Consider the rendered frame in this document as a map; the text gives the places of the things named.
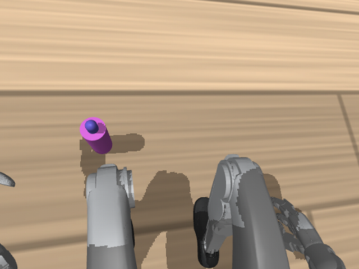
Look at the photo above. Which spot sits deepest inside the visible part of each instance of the left robot arm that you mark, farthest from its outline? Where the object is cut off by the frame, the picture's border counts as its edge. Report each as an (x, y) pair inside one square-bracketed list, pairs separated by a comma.
[(7, 261)]

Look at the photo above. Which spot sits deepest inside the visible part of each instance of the right robot hand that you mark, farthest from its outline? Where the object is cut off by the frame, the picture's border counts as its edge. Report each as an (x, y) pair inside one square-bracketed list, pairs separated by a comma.
[(304, 232)]

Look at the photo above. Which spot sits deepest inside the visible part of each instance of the left robot hand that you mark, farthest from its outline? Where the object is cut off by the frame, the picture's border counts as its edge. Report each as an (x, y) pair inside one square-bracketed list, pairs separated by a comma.
[(6, 180)]

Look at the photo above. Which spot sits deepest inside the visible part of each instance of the right robot arm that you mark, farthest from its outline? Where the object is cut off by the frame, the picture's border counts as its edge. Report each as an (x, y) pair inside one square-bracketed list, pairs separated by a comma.
[(321, 256)]

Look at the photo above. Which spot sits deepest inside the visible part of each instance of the right robot foot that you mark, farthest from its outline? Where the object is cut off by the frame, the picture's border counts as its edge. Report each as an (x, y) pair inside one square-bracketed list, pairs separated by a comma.
[(200, 215)]

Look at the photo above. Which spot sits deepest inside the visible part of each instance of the bottle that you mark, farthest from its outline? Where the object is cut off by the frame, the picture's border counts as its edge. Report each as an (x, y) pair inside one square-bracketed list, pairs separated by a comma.
[(96, 134)]

